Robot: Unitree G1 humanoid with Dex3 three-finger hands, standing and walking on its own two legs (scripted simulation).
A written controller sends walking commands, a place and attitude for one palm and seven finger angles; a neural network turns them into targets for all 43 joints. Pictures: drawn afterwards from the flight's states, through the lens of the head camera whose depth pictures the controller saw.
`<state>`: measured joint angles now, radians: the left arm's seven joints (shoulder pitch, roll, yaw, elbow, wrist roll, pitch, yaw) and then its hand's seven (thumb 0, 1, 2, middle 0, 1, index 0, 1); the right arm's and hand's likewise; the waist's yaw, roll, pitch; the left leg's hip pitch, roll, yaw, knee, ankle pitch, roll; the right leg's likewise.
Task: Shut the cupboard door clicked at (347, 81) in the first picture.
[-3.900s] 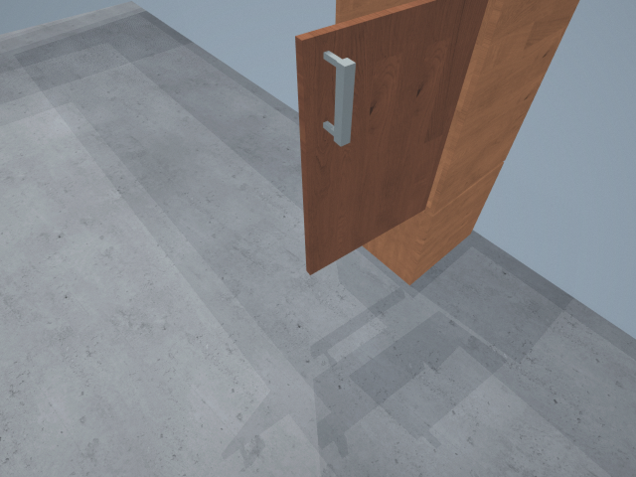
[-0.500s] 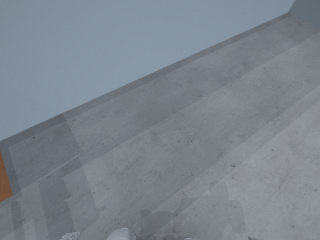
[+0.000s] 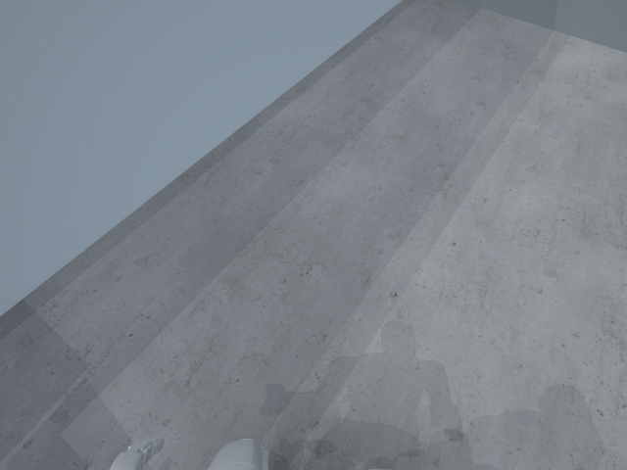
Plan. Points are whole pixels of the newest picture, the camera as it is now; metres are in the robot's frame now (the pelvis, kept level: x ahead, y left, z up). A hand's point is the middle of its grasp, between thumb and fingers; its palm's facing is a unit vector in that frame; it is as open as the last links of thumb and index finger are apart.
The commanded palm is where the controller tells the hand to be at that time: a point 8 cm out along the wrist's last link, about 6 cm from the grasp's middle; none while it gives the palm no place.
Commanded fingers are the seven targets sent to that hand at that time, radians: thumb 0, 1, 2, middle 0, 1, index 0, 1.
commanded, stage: walk around to get in front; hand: left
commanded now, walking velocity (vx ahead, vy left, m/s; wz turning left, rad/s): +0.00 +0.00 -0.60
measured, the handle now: out of the picture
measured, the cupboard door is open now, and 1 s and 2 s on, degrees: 84 84 84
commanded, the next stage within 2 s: walk to a spot facing it in 1.58 s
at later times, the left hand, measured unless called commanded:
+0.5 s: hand (215, 425) +0.19 +0.16 -0.16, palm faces -0.28 -0.92 -0.26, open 7.4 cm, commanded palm none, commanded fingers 0.00 0.90 0.90 -0.20 -0.30 -0.20 -0.30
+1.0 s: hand (327, 307) +0.38 -0.01 -0.15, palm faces -0.64 -0.75 -0.17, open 7.4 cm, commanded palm none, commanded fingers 0.00 0.90 0.90 -0.20 -0.30 -0.20 -0.30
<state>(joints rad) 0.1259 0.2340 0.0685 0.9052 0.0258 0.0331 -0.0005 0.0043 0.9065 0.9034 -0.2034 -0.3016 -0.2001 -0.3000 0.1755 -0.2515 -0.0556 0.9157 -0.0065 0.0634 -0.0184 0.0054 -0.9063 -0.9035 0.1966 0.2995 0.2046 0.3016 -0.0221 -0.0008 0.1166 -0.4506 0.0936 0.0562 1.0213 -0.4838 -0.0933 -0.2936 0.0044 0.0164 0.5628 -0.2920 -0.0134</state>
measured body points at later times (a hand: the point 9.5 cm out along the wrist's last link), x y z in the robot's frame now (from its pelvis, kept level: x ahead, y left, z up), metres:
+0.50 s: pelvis +0.03 -0.02 -0.01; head +0.07 -0.04 +0.44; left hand +0.20 +0.21 -0.14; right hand +0.00 -0.29 -0.16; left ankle +0.03 +0.14 -0.70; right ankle -0.01 -0.13 -0.73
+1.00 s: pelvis +0.15 -0.08 +0.01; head +0.20 -0.10 +0.45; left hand +0.41 +0.03 -0.14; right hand -0.03 -0.24 -0.13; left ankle +0.15 +0.09 -0.73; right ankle +0.14 -0.23 -0.70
